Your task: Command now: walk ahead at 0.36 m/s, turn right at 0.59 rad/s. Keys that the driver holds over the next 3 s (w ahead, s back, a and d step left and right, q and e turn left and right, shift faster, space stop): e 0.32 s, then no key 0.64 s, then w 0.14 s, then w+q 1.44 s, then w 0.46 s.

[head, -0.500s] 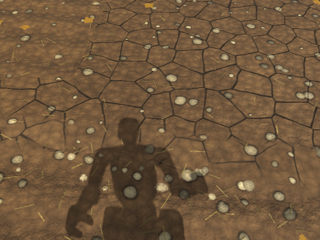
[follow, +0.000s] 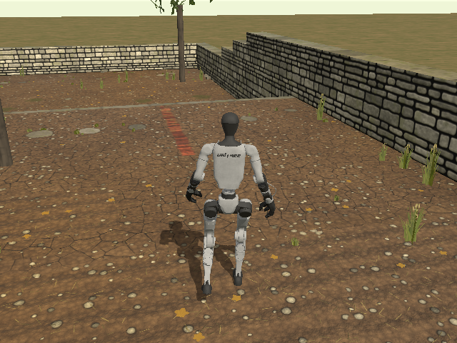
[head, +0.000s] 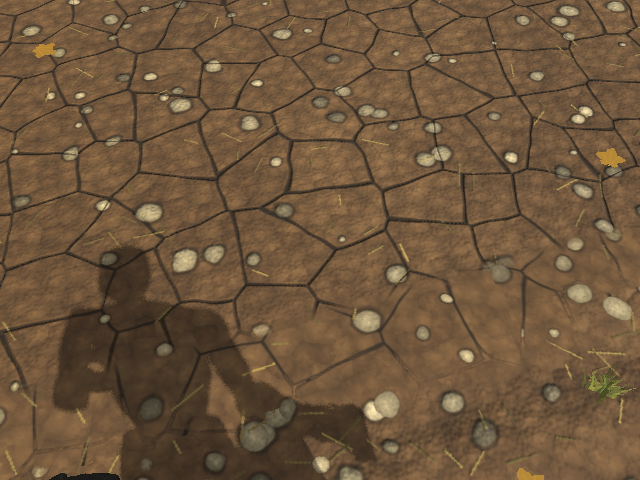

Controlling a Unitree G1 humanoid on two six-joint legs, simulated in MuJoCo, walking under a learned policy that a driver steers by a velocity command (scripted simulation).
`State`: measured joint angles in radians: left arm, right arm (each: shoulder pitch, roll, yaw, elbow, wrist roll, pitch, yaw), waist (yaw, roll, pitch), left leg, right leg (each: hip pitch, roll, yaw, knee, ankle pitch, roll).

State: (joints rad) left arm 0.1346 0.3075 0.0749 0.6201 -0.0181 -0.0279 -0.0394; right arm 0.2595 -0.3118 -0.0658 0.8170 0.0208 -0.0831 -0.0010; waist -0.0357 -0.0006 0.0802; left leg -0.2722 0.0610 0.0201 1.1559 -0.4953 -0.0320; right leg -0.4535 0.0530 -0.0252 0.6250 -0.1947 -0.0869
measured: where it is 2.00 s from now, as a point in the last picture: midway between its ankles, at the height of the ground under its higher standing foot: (357, 360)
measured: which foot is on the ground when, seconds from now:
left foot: up 0.00-0.36, down 0.38-1.00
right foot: down 0.00-0.38, up 0.40-0.70, down 0.72-1.00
